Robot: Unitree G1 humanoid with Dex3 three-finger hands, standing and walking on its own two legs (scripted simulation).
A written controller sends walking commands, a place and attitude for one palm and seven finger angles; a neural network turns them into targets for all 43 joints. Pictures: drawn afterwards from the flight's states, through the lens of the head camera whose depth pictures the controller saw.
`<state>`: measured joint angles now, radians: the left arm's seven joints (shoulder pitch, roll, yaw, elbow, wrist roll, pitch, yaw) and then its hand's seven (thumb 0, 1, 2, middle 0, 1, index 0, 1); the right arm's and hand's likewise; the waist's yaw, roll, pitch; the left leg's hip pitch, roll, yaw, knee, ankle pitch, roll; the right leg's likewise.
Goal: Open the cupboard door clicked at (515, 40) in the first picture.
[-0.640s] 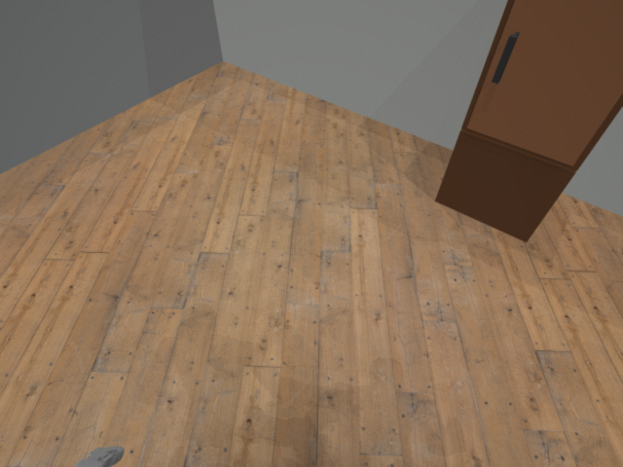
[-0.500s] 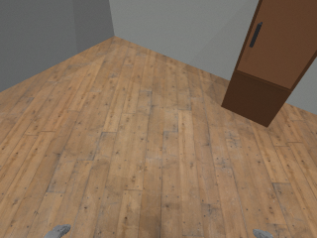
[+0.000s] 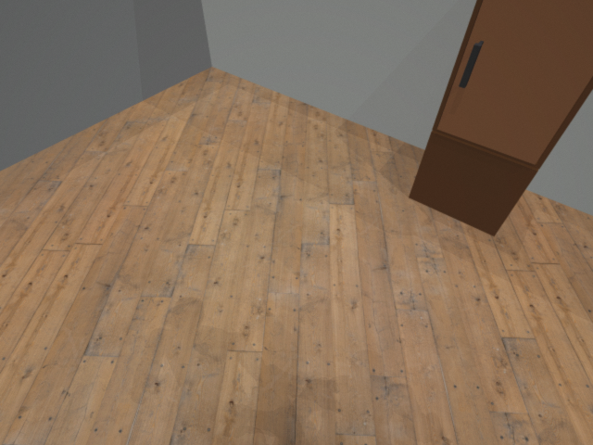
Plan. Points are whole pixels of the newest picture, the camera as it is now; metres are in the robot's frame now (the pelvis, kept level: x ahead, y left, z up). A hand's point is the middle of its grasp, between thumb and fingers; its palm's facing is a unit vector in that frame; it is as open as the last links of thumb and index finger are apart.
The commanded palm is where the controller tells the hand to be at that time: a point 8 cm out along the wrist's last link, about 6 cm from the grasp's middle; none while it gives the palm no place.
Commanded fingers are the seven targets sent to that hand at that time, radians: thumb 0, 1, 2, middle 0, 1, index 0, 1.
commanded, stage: stand and wait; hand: left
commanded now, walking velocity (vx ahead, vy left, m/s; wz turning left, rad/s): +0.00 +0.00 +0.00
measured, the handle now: (471, 64) +1.30 -0.53 -0.06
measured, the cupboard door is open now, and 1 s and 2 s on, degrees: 0 0 0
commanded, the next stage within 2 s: look at it before walking up in 0.44 s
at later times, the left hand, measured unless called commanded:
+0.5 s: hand out of the picture +0.06 +0.25 -0.15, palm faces -0.04 -0.94 -0.34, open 7.4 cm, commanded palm none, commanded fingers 0.00 0.90 0.90 -0.20 -0.30 -0.20 -0.30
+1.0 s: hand out of the picture +0.07 +0.25 -0.15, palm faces -0.03 -0.94 -0.34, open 7.4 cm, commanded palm none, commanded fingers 0.00 0.90 0.90 -0.20 -0.30 -0.20 -0.30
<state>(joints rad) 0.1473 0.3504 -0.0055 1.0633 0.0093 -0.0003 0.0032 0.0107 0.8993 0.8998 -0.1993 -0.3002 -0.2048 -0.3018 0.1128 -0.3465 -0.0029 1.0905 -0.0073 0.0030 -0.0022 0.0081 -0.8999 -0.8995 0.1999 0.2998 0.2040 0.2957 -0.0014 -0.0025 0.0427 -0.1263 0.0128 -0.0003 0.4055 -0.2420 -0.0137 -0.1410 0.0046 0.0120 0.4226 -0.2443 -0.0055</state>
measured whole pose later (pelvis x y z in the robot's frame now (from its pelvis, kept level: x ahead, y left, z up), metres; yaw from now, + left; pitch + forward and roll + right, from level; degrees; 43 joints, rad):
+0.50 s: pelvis -0.02 +0.00 +0.00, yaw +0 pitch -2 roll +0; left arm 0.14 0.34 -0.01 1.08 0.01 -0.01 0.00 0.01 0.90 0.90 -0.20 -0.30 -0.20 -0.30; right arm 0.13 -0.34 0.00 1.12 -0.01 0.00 0.01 0.01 -0.90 -0.90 0.20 0.30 0.20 0.30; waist -0.01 0.00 0.04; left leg -0.14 0.01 0.00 0.38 -0.20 -0.02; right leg -0.16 0.01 0.01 0.40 -0.20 -0.01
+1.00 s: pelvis -0.01 +0.00 +0.00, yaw +0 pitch -2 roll +0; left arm 0.13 0.35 -0.01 1.09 0.01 -0.01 0.00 0.01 0.90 0.90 -0.20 -0.30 -0.20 -0.30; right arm 0.10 -0.34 0.00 1.11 0.00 -0.01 0.00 0.01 -0.90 -0.90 0.20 0.30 0.20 0.30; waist 0.00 0.00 0.04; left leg -0.13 0.01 0.00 0.36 -0.20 -0.02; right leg -0.14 0.01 0.01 0.38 -0.20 -0.01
